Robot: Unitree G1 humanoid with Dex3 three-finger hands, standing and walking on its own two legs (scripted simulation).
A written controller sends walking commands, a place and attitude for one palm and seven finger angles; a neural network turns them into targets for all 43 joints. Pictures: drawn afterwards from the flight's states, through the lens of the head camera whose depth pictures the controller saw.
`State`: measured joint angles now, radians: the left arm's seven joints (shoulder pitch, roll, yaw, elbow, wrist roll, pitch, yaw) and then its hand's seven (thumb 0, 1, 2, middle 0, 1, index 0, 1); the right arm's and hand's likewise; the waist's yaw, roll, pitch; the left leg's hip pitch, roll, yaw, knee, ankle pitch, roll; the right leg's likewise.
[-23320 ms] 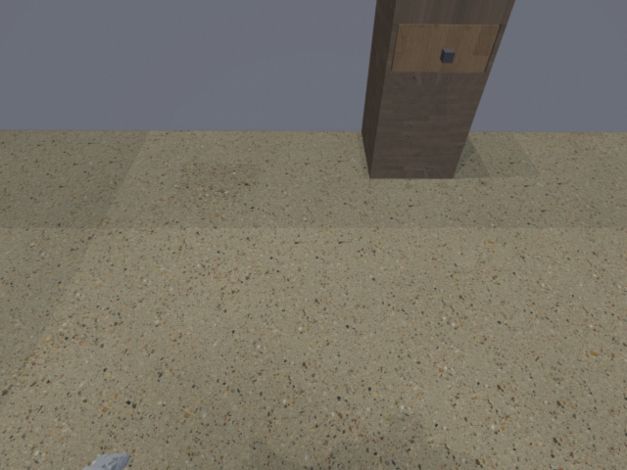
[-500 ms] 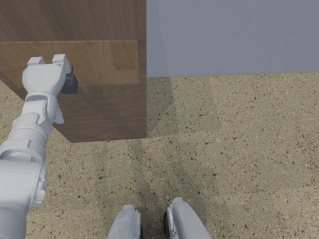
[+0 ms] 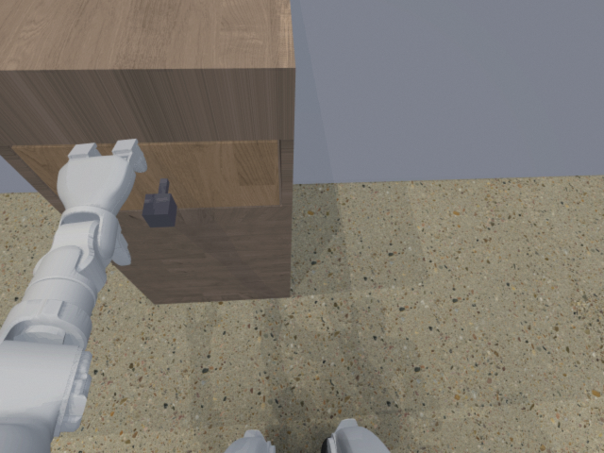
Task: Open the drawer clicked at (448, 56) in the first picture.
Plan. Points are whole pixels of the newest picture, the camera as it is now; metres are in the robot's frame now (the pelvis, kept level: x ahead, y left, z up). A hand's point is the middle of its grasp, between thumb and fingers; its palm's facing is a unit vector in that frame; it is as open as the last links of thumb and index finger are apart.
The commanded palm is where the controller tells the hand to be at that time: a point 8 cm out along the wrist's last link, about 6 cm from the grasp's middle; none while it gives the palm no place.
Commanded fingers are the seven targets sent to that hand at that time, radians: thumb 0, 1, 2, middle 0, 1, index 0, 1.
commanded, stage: lift the fingers back up to retry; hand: left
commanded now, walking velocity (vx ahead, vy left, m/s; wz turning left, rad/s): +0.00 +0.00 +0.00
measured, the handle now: (161, 200) +0.51 +0.22 -0.06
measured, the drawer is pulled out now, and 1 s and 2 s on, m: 0.00 0.00 0.00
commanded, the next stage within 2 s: re-aim the fingers above the handle in 0.22 s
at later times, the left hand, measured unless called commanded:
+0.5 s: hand (111, 209) +0.44 +0.26 +0.01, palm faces +0.00 -0.02 -1.00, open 13.8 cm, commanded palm +0.43 +0.24 +0.06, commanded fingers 0.00 -0.50 0.30 -0.30 -1.20 -0.30 -1.20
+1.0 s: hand (110, 206) +0.45 +0.27 +0.00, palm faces -0.06 +0.02 -1.00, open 13.8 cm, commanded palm +0.44 +0.25 +0.06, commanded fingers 0.00 -0.50 0.30 -0.30 -1.20 -0.30 -1.20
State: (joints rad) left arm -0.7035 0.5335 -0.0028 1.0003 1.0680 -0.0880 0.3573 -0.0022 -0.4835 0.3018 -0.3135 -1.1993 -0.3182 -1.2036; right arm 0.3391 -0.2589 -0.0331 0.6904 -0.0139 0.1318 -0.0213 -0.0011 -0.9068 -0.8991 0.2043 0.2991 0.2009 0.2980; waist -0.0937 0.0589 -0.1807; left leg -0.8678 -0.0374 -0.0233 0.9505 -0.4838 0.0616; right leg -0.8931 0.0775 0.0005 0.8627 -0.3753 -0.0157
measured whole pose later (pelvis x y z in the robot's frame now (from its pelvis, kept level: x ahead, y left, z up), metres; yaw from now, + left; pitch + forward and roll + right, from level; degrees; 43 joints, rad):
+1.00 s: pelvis -0.01 -0.01 +0.00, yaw +0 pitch +23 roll -2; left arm -0.73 0.56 0.03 1.06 1.10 -0.07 0.40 0.00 -0.48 0.30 -0.31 -1.20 -0.32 -1.20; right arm 0.33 -0.27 -0.05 0.70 -0.02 0.14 -0.02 0.00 -0.91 -0.90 0.20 0.30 0.20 0.30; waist -0.10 0.05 -0.16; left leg -0.87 -0.04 -0.01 0.93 -0.46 0.06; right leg -0.91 0.08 0.02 0.87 -0.36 -0.02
